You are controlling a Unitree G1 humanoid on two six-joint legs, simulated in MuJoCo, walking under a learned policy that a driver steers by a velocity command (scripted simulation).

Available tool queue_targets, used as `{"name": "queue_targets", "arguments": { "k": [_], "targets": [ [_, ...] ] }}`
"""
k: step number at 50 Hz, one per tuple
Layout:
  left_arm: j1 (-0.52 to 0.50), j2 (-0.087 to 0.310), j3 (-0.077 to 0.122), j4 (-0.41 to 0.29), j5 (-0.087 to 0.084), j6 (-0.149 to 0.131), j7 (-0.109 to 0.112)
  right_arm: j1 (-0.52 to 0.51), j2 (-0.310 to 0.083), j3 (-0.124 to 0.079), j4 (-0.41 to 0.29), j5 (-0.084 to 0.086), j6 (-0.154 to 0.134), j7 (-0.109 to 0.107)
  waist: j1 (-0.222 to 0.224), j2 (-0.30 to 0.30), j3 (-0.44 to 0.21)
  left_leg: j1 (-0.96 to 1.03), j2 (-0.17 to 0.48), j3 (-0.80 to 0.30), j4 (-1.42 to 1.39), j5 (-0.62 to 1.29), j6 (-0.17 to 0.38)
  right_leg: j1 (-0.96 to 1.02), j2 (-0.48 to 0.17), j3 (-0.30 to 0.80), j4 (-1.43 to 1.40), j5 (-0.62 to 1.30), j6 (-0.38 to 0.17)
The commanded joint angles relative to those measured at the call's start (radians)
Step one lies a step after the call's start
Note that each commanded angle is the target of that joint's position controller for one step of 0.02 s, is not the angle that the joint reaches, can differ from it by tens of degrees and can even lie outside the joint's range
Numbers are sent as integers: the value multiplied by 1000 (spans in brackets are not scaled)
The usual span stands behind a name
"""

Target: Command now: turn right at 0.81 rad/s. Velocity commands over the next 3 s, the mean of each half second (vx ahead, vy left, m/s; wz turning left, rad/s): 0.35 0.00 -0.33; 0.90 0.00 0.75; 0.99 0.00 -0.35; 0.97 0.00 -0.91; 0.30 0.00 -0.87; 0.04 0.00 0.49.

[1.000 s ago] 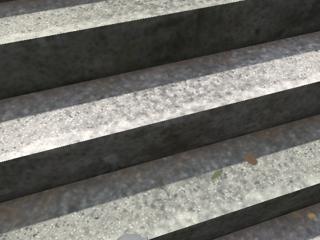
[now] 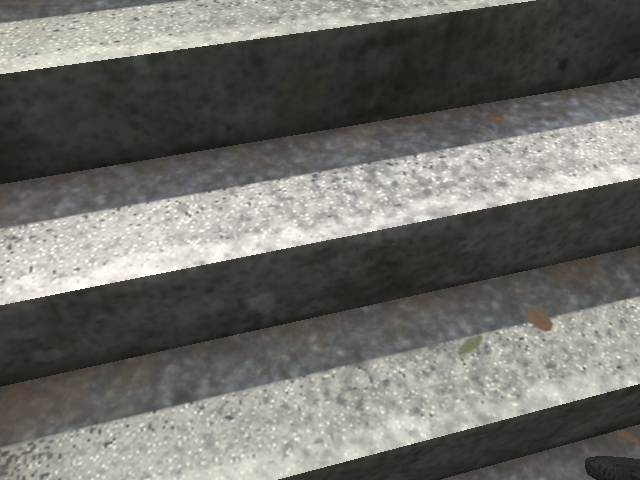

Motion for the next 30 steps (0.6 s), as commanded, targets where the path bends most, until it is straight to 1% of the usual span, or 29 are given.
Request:
{"name": "queue_targets", "arguments": {
  "k": [1, 2, 3, 4, 5, 6, 7, 8, 9, 10, 11, 12, 13, 14, 16, 17, 18, 19, 20, 21, 22, 23, 24, 25, 26, 27, 28, 29, 30],
  "targets": [
    [190, 266, 81, -42, 45, -14, -23, -30, -71, -8, -129, 63, -9, 6, 69, -244, -163, -504, -184, -166, 1005, -108, -55, 387, -395, 636, -195, 965, -373],
    [145, 197, 47, -49, 49, 7, -46, -82, -121, -22, -139, 56, -22, -5, 79, -124, -92, -640, -185, -175, 1198, -15, -19, 348, -334, 564, -199, 799, -303],
    [76, 137, 19, -36, 15, 13, -46, -58, -109, -18, -149, 33, -31, -11, 41, -124, -58, -711, -186, -180, 1266, 50, 22, 322, -299, 511, -209, 718, -273],
    [35, 66, -11, -18, 20, 23, -41, -47, -69, 7, -168, 6, -32, -3, -2, -32, -44, -693, -167, -195, 1161, 140, 41, 248, -255, 459, -213, 658, -251],
    [-12, 52, -24, -23, 24, 24, -31, -49, -50, 17, -188, 2, -37, -2, -34, -52, -39, -655, -158, -176, 1095, 145, 43, 204, -226, 418, -220, 683, -236],
    [-37, 54, -25, -28, 29, 22, -18, -46, -53, 23, -199, 13, -37, -3, -39, -62, -76, -639, -156, -152, 1074, 114, 31, 202, -220, 400, -224, 706, -230],
    [-23, 71, -21, -25, 27, 15, -4, -40, -56, 27, -206, 30, -37, -8, -30, -128, -99, -648, -166, -123, 1157, 46, 16, 212, -223, 400, -229, 761, -232],
    [58, 76, -20, 11, 32, 8, 2, -18, -53, 37, -200, 28, -34, -7, -6, -119, -113, -701, -163, -109, 1228, 42, 8, 218, -222, 427, -246, 618, -243],
    [140, 81, -22, 52, 41, -1, -1, 10, -37, 51, -183, 18, -30, -3, 14, -116, -92, -788, -157, -114, 1303, 75, 16, 215, -209, 480, -270, 310, -251],
    [165, 91, -24, 81, 44, -7, -8, 28, -24, 73, -161, 10, -25, 11, 35, -136, -41, -933, -157, -106, 1448, 76, 52, 207, -213, 511, -291, 5, -249],
    [149, 103, -25, 87, 46, -11, -13, 41, -6, 93, -138, 5, -26, 28, 45, -123, 3, -1036, -141, -100, 1486, 91, 78, 184, -225, 517, -290, -137, -237],
    [126, 106, -31, 97, 50, -10, -16, 55, 17, 112, -118, 4, -25, 44, 46, -84, 9, -1069, -117, -90, 1462, 135, 91, 144, -225, 495, -279, -171, -226],
    [140, 112, -35, 109, 54, -11, -17, 48, 26, 123, -103, 3, -22, 52, 52, -82, 0, -1100, -103, -81, 1463, 156, 95, 124, -224, 498, -269, -170, -224],
    [155, 131, -38, 118, 59, -13, -20, 13, 17, 126, -95, 6, -22, 58, 56, -86, 13, -1156, -96, -68, 1481, 171, 108, 110, -242, 507, -282, -175, -230],
    [181, 126, -51, 151, 78, -15, -22, -14, 26, 141, -76, 11, -11, 62, 53, -122, -3, -1267, -71, -90, 1460, 288, 120, 127, -275, 512, -288, -180, -221],
    [239, 185, 29, 237, -13, -36, 32, -287, 188, 167, -214, -15, 5, 1, 112, 33, 24, -1211, -68, 80, 1301, 266, 112, 224, -243, 455, -429, -331, -133],
    [166, 127, -54, 162, 84, -36, -5, -101, 48, 160, -114, 25, 1, 45, 63, -218, 0, -1296, -38, -82, 1262, 331, 121, 146, -298, 512, -354, -217, -215],
    [239, 153, 24, 279, -27, -38, 50, -338, 174, 168, -224, 10, 13, -7, 114, -69, 28, -1201, -66, 64, 1281, 203, 128, 204, -302, 456, -563, -331, -169],
    [196, 168, 17, 292, -27, -41, 76, -329, 159, 176, -263, 23, 17, -19, 68, -145, 78, -1162, -30, 17, 1213, 136, 138, 167, -310, 427, -619, -302, -164],
    [183, 172, 18, 300, -41, -43, 84, -279, 120, 171, -258, 40, 20, -19, 51, -197, 71, -1085, -28, 78, 1100, 84, 153, 177, -308, 348, -730, -244, -176],
    [188, 140, 12, 333, -34, -47, 89, -229, 108, 166, -245, 47, 30, -19, 24, -224, 68, -1016, -14, 52, 1121, 53, 189, 213, -325, 271, -771, -122, -184],
    [147, 132, 9, 336, -40, -46, 78, -158, 76, 153, -223, 51, 30, -14, -28, -226, 88, -967, -1, 21, 1034, 2, 214, 267, -320, 153, -783, 14, -166],
    [80, 97, 1, 311, -51, -41, 74, -27, 53, 142, -155, 78, 35, -3, -68, -189, 24, -749, -22, 98, 917, -22, 241, 235, -290, -36, -783, 227, -145],
    [-22, 112, -1, 259, -56, -44, 69, 36, 53, 144, -133, 81, 37, 4, -125, -135, 0, -411, -46, 149, 711, -41, 264, 51, -254, -173, -752, 562, -129],
    [-9, 150, 5, 243, -67, -46, 71, 149, 31, 128, -89, 66, 44, 6, -161, -133, -100, -213, -139, 235, 749, -93, 252, 64, -293, -203, -619, 1264, -156],
    [-9, 218, 21, 220, -61, -50, 76, 273, -3, 109, -64, 60, 52, -7, -217, -176, -177, -119, -191, 266, 692, -242, 245, 155, -352, -192, -386, 1783, -176],
    [-14, 250, 36, 194, -75, -35, 75, 336, -18, 100, -46, 65, 41, -10, -235, -182, -237, -59, -258, 245, 489, -256, 248, 234, -364, -191, -122, 1969, -175],
    [-18, 272, 45, 166, -65, -30, 69, 370, -45, 91, -32, 61, 28, -1, -238, -158, -237, -19, -297, 95, 247, -248, 260, 219, -371, -158, 141, 1913, -171],
    [-87, 229, 40, 95, -29, -34, 55, 455, -113, 64, 9, 48, 29, -5, -245, 8, -179, 51, -158, -393, -122, -434, 334, -50, -290, -113, 477, 1417, -104]
  ]
}}
Next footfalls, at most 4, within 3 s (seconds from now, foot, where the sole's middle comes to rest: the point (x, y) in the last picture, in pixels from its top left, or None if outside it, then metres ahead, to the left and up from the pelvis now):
0.58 left None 0.20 0.07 -0.57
1.00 right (338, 386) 0.52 0.01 -0.38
1.30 left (99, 213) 0.71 0.37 -0.19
1.74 right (183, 6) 0.99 0.25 0.00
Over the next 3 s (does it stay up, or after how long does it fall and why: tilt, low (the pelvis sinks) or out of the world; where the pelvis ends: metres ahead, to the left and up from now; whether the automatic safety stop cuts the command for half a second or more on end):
stays up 1.26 0.28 0.97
